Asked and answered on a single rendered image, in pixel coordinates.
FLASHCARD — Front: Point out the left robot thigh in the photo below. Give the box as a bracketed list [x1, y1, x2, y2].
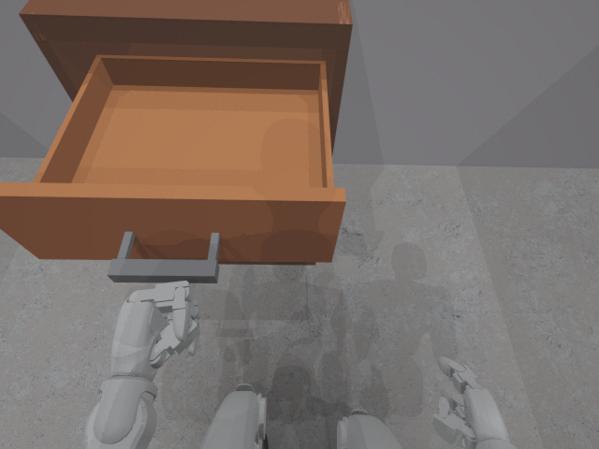
[199, 391, 267, 449]

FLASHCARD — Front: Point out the left robot forearm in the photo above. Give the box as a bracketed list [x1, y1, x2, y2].
[84, 376, 158, 449]

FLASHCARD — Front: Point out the robot left hand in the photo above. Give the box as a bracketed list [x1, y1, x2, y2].
[110, 281, 201, 381]

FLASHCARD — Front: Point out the robot thigh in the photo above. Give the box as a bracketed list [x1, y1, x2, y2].
[337, 414, 402, 449]
[199, 391, 267, 449]

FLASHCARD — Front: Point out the handle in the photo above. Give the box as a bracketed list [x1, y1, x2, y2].
[107, 232, 220, 283]

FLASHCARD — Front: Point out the right robot thigh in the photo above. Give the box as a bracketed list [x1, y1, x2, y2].
[337, 414, 402, 449]

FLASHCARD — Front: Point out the drawer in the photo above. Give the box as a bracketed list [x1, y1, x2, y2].
[0, 55, 346, 263]

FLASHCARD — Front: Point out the robot right hand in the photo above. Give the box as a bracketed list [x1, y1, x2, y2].
[433, 356, 510, 449]

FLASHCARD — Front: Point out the cabinet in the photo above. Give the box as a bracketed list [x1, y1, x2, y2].
[19, 0, 353, 266]

